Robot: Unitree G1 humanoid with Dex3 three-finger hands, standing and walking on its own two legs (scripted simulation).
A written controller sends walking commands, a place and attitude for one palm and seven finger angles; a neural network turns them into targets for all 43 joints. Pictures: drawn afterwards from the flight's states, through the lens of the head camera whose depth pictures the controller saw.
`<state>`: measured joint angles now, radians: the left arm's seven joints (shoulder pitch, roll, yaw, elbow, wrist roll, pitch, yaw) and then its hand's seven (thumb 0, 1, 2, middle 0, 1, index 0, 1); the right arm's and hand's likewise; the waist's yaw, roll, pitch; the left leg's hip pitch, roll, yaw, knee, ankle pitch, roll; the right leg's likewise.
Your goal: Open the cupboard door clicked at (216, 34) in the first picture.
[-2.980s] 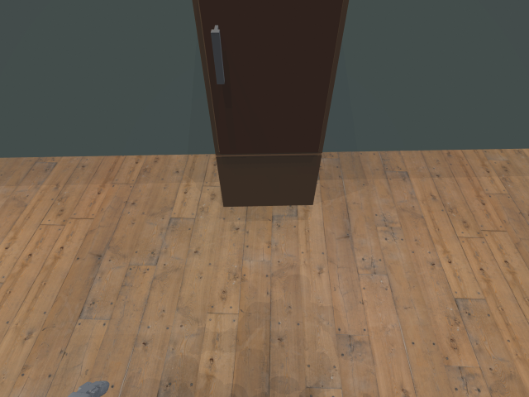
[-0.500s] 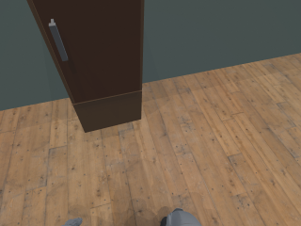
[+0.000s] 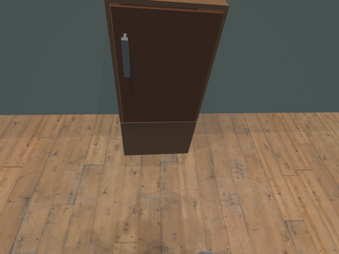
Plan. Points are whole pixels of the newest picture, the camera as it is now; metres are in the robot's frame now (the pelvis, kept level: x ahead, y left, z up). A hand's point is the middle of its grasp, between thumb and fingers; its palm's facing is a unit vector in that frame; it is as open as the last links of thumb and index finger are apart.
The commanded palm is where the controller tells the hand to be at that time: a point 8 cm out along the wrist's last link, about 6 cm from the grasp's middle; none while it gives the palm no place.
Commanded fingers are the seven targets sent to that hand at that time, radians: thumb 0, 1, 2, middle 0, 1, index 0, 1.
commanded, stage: turn to face it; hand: left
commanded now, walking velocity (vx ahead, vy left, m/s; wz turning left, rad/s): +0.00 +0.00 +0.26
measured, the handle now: (126, 55) +0.81 +0.21 +0.03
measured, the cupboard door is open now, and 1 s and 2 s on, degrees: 0 0 0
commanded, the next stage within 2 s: take the last steps up to it in 0.04 s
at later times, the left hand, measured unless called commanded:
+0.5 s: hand out of the picture -0.04 +0.11 -0.15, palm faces +0.17 -0.97 -0.16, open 7.3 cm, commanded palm none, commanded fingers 0.00 0.90 0.90 -0.20 -0.30 -0.20 -0.30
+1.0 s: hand (101, 231) +0.21 +0.19 -0.15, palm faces +0.08 -0.98 -0.20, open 7.3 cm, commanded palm none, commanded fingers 0.00 0.90 0.90 -0.20 -0.30 -0.20 -0.30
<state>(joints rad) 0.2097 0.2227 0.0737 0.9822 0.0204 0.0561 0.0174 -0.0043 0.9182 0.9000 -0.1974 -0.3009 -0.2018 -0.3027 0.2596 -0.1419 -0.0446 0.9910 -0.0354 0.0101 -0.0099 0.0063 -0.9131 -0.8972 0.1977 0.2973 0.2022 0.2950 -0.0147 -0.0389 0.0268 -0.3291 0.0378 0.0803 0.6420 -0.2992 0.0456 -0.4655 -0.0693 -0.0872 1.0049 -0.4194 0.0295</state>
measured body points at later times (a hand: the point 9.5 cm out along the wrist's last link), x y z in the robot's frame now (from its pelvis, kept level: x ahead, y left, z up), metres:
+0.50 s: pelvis +0.03 -0.03 +0.02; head +0.03 -0.05 +0.47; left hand -0.05 +0.16 -0.13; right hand +0.07 -0.26 -0.15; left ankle +0.04 +0.10 -0.67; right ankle +0.00 -0.13 -0.73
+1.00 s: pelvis +0.17 -0.01 +0.01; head +0.19 -0.01 +0.46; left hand +0.20 +0.24 -0.14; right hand +0.17 -0.23 -0.15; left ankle +0.12 +0.12 -0.73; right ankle +0.24 -0.13 -0.70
